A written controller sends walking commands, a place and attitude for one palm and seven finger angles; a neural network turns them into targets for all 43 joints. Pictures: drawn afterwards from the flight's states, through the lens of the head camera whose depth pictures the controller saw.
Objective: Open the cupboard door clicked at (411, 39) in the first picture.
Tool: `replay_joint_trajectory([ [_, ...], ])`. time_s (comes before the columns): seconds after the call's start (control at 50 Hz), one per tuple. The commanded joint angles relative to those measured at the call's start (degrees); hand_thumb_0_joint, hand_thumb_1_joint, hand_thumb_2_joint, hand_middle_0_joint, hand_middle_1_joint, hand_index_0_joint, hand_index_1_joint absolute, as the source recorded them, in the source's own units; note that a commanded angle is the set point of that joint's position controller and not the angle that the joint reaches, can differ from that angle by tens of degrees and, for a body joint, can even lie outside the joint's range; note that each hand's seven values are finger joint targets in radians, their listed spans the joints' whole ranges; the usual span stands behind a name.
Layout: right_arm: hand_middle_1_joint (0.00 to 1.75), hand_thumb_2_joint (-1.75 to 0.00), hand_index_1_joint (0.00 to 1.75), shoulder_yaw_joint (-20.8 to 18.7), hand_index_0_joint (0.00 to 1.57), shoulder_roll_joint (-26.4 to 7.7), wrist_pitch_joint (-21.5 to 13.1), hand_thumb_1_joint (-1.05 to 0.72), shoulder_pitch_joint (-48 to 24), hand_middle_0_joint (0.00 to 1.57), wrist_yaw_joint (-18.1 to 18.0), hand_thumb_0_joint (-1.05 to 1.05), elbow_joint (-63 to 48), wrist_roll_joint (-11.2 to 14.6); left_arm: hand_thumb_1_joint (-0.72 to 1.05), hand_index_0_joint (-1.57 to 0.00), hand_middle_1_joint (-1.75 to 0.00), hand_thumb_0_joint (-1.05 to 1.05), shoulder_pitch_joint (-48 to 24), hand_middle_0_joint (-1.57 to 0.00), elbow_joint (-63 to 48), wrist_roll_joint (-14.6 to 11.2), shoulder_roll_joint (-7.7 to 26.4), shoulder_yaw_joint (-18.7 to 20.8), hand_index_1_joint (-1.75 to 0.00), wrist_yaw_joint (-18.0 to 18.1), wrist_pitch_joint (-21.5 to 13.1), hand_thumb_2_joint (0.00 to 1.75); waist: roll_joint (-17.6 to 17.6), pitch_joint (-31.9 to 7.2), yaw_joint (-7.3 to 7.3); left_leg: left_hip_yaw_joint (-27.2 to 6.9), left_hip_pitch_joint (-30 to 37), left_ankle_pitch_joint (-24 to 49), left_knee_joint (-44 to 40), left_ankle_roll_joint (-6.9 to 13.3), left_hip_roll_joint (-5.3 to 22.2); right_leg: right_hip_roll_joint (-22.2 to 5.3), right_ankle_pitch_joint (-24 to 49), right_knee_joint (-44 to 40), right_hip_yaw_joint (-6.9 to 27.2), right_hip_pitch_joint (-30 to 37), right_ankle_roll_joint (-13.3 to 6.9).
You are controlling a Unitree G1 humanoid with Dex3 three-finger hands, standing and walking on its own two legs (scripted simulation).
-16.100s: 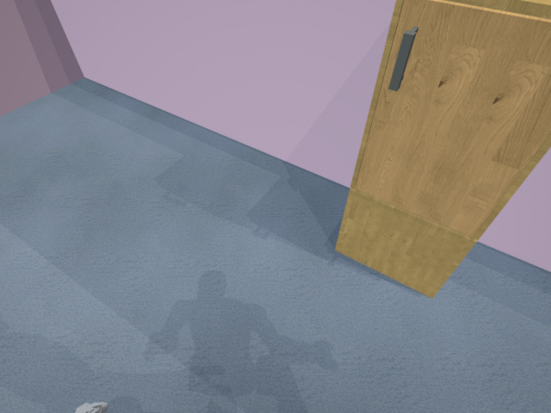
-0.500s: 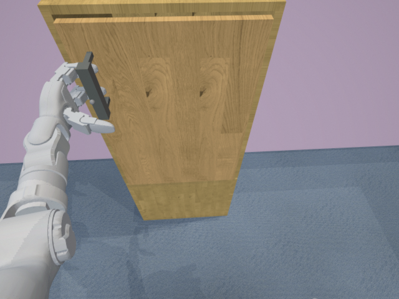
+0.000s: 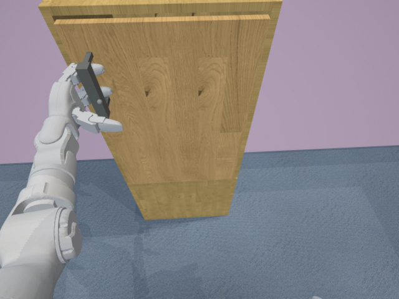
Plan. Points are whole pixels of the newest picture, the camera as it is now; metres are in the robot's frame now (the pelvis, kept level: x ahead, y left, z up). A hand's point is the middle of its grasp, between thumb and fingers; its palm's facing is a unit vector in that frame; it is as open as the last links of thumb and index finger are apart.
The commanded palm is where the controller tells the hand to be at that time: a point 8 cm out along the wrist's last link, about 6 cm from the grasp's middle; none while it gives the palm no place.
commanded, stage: slide the fingers in behind the handle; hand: left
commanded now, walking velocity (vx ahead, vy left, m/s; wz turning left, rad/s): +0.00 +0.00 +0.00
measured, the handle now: (96, 86) +0.51 +0.21 +0.14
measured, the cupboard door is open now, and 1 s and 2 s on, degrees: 0 0 34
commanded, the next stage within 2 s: close the thumb around the handle in 0.14 s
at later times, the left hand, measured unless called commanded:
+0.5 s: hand (98, 101) +0.46 +0.20 +0.14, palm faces +0.04 -1.00 +0.00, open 12.0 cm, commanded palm +0.43 +0.24 +0.14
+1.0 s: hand (102, 102) +0.46 +0.19 +0.14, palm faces +0.04 -1.00 -0.01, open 5.7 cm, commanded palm +0.43 +0.24 +0.14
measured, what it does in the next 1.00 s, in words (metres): stands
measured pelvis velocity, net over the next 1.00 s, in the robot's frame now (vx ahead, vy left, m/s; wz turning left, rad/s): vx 0.00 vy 0.00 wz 0.01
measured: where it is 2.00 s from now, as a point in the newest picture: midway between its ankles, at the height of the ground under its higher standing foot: outside the picture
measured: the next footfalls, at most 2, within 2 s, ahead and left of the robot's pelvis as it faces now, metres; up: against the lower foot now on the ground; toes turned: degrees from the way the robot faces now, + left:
none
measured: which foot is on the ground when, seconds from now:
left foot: down 0.00-1.00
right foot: down 0.00-1.00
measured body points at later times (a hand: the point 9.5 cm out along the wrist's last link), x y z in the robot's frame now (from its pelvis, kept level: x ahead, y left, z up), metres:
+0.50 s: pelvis +0.00 +0.00 +0.00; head +0.05 +0.00 +0.45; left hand +0.46 +0.25 +0.15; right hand +0.06 -0.26 -0.12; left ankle -0.01 +0.11 -0.73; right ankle +0.02 -0.11 -0.73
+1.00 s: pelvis +0.00 +0.00 +0.00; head +0.05 +0.00 +0.45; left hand +0.45 +0.24 +0.15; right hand +0.07 -0.26 -0.12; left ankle -0.01 +0.11 -0.73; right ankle +0.02 -0.11 -0.73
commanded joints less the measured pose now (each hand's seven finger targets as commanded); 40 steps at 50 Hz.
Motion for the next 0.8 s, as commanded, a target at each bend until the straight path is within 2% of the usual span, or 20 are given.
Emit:
replay_joint_trajectory([
  [0.0,0.3,-0.9,0.3,-2.9,0.2,-8.5,-2.0,-0.9,3.7,0.2,-0.6,0.0,-4.8,0.0,-0.5,-0.3,-1.2,0.0,-29.7,-0.3,-12.2,-0.9,16.0,2.2,-1.2,-0.5,-5.0,0.3,-0.4,-19.9,-0.86,-4.1,6.0,13.5,-4.3,1.5,-1.9,1.8,17.2,-2.9,3.3,10.9,-0.5],
  [0.04,0.3,-0.9,0.3,-2.9,0.2,-8.5,-1.9,-0.9,3.8,0.2,-0.7,0.0,-4.6,0.1,-0.5,-0.3,-1.2,0.0,-28.9,-0.3,-11.1,-0.8,16.1,2.3,-1.2,-0.9,-4.9,0.3,0.9,-20.4,-0.79,-4.0,6.1,13.5,-4.0,1.4,-2.0,1.8,17.2,-2.7,3.4,10.5,-0.6],
  [0.08,0.3,-0.9,0.3,-3.0,0.2,-8.8,-1.9,-0.9,4.4,0.2,-0.7,0.0,-4.3,0.0,-0.5,-0.3,-1.2,0.0,-28.9,-0.3,-8.6,-1.1,16.3,2.4,-1.2,-1.3,-4.7,0.3,-2.6,-19.0,-1.43,-3.9,4.6,12.9,-3.9,1.6,-1.9,1.9,16.9,-3.0,3.3,10.6,-0.3],
  [0.12,0.3,-0.9,0.3,-3.0,0.2,-8.8,-1.8,-0.9,4.4,0.2,-0.7,0.0,-4.5,0.0,-0.5,-0.3,-1.2,0.0,-29.2,-0.3,-9.7,-0.9,17.0,2.7,-1.2,-1.7,-5.0,0.3,1.0,-20.6,-0.97,-3.9,5.6,13.7,-3.9,1.4,-2.0,1.8,17.5,-2.6,3.4,10.5,-0.5],
  [0.14,0.3,-0.9,0.3,-3.0,0.2,-8.7,-1.9,-0.9,4.4,0.2,-0.6,0.0,-4.6,0.0,-0.5,-0.3,-1.2,0.0,-29.8,-0.3,-10.5,-1.0,15.6,1.6,-1.2,-2.0,-5.0,0.3,1.4,-21.7,-1.26,-4.0,6.3,14.4,-3.7,1.3,-2.0,1.9,17.9,-2.4,3.3,10.0,-0.5],
  [0.18,0.3,-0.9,0.3,-3.1,0.2,-8.8,-1.7,-0.9,5.0,0.2,-0.7,0.0,-4.3,-0.1,-0.5,-0.3,-1.2,0.0,-29.3,-0.3,-9.2,-1.2,16.3,2.2,-1.2,-1.9,-4.9,0.3,-0.7,-20.8,-1.43,-4.4,5.9,15.1,-3.5,1.5,-1.8,2.0,18.0,-2.3,2.8,9.7,-0.5],
  [0.22,0.3,-0.9,0.3,-3.2,0.2,-8.7,-1.8,-0.9,4.9,0.2,-0.5,0.0,-4.4,-0.1,-0.5,-0.3,-1.2,0.0,-29.3,-0.3,-10.7,-1.3,15.3,1.8,-1.2,-1.9,-4.9,0.3,1.8,-22.3,-1.06,-4.3,6.9,15.2,-3.5,1.3,-1.9,2.0,18.0,-2.3,3.0,9.6,-0.5],
  [0.26,0.3,-0.9,0.3,-3.4,0.2,-8.6,-2.0,-0.9,4.9,0.2,-0.3,0.0,-4.5,-0.1,-0.39,-0.31,-1.21,0.0,-28.8,-0.31,-12.3,-1.7,14.5,1.8,-1.21,-1.7,-5.0,0.35,2.1,-22.7,-0.85,-4.4,8.2,16.5,-3.4,1.1,-1.7,2.2,18.6,-2.3,2.8,9.4,-0.6],
  [0.28,0.3,-0.9,0.3,-3.5,0.2,-8.9,-1.9,-0.9,5.1,0.2,-0.3,0.0,-4.6,-0.2,-0.33,-0.31,-1.22,0.0,-27.4,-0.31,-12.6,-1.7,15.2,2.2,-1.22,-1.5,-5.1,0.37,-0.2,-23.4,-0.73,-4.7,8.1,17.4,-3.3,1.3,-1.6,2.3,19.0,-2.1,2.5,10.1,-0.6],
  [0.34,0.3,-0.9,0.3,-3.5,0.2,-8.7,-1.9,-0.9,4.7,0.2,-0.1,0.0,-4.7,-0.1,-0.16,-0.32,-1.24,0.0,-26.7,-0.32,-14.0,-1.9,14.0,1.6,-1.24,-1.2,-4.7,0.44,0.8,-22.6,-0.49,-4.5,8.3,17.6,-3.7,1.1,-1.5,2.3,19.2,-2.1,2.4,9.9,-0.6],
  [0.4,0.3,-0.9,0.3,-3.4,0.2,-8.7,-1.6,-0.9,4.1,0.2,-0.1,0.0,-4.9,0.0,0.0,-0.34,-1.25,0.0,-25.2,-0.34,-14.8,-1.6,16.0,3.1,-1.25,-0.6,-4.3,0.52,1.1,-21.2,0.01,-4.4,7.5,17.5,-4.0,1.2,-1.5,2.3,19.1,-2.4,2.5,10.4,-0.7],
  [0.44,0.3,-0.9,0.3,-3.4,0.2,-8.5,-1.7,-0.9,3.7,0.2,0.0,0.0,-5.5,0.0,0.12,-0.34,-1.27,0.0,-23.8,-0.34,-16.3,-1.6,14.3,2.1,-1.27,-0.6,-4.1,0.56,1.5,-21.6,0.43,-4.3,8.2,18.6,-4.2,1.1,-1.5,2.3,19.9,-2.2,2.5,11.0,-0.8],
  [0.52,0.3,-0.9,0.3,-3.3,0.2,-8.5,-1.6,-0.9,3.3,0.2,-0.2,0.0,-5.4,0.1,0.34,-0.36,-1.29,0.0,-24.3,-0.36,-15.0,-1.7,14.0,2.1,-1.29,-0.3,-3.4,0.66,0.0,-19.3,0.05,-4.2,7.1,16.0,-4.6,1.2,-1.5,2.3,18.0,-2.8,2.5,10.4,-0.7],
  [0.56,0.3,-0.9,0.3,-3.3,0.2,-8.2,-1.8,-0.9,3.2,0.2,-0.3,0.0,-5.4,0.1,0.45,-0.37,-1.3,0.0,-25.6,-0.37,-16.4,-1.6,12.3,0.5,-1.3,-0.2,-3.7,0.71,0.7,-20.2,-0.29,-4.5,8.8,16.8,-4.5,1.0,-1.4,2.3,18.0,-2.7,2.3,9.8,-0.8],
  [0.6,0.3,-0.9,0.3,-3.3,0.2,-8.2,-2.0,-0.9,3.1,0.2,-0.2,0.0,-5.3,0.0,0.56,-0.38,-1.31,0.0,-26.3,-0.38,-18.2,-1.7,13.1,1.1,-1.31,0.0,-4.2,0.76,2.3,-21.9,-0.08,-4.5,10.0,18.2,-4.2,0.9,-1.5,2.2,18.8,-2.6,2.6,10.3,-0.8],
  [0.62,0.3,-0.9,0.3,-3.3,0.2,-8.1,-2.1,-0.9,3.1,0.2,-0.2,0.0,-5.3,0.0,0.62,-0.38,-1.32,0.0,-25.4,-0.38,-17.2,-1.9,12.0,0.6,-1.32,0.1,-4.0,0.78,0.5,-21.7,-0.09,-4.7,9.7,18.4,-4.2,1.0,-1.5,2.3,19.2,-2.5,2.3,10.5,-0.8],
  [0.68,0.3,-0.9,0.3,-3.1,0.2,-8.3,-2.1,-0.9,3.1,0.2,-0.4,0.0,-4.8,0.1,0.79,-0.39,-1.34,0.0,-26.1,-0.39,-13.6,-1.6,11.0,-0.5,-1.34,0.1,-3.4,0.85,-1.1,-17.9,-0.87,-4.7,8.0,16.3,-4.5,1.1,-1.4,2.2,17.3,-3.0,2.1,8.9,-0.7],
  [0.72,0.3,-0.9,0.3,-3.1,0.2,-8.5,-2.1,-0.9,3.2,0.2,-0.4,0.0,-4.5,0.0,0.9,-0.4,-1.35,0.0,-26.9,-0.4,-12.4,-1.2,13.1,1.2,-1.35,0.4,-3.4,0.9,-0.5,-18.5,-0.39,-4.8,7.2,14.4,-4.6,1.0,-1.7,2.0,15.9,-2.9,2.4,9.0,-0.8],
  [0.74,0.3,-0.9,0.3,-2.9,0.2,-8.4,-2.1,-0.9,3.1,0.2,-0.4,0.0,-4.5,0.0,0.9,-0.4,-1.35,0.0,-28.0,-0.4,-12.3,-0.8,13.1,0.8,-1.35,0.4,-3.5,0.9,0.6,-18.1,-0.73,-4.7,7.1,14.6,-4.6,1.0,-1.7,2.0,16.2,-2.9,2.4,8.7,-0.8],
  [0.78,0.3,-0.9,0.3,-3.1,0.2,-8.3,-2.2,-0.9,3.2,0.2,-0.4,0.0,-5.0,-0.2,0.9,-0.4,-1.35,0.0,-28.8,-0.4,-14.2,-0.7,12.3,-0.1,-1.35,0.5,-4.6,0.9,0.4,-20.5,-0.68,-5.0,8.5,16.0,-4.1,1.1,-1.8,2.1,17.0,-2.4,2.4,9.3,-0.9],
])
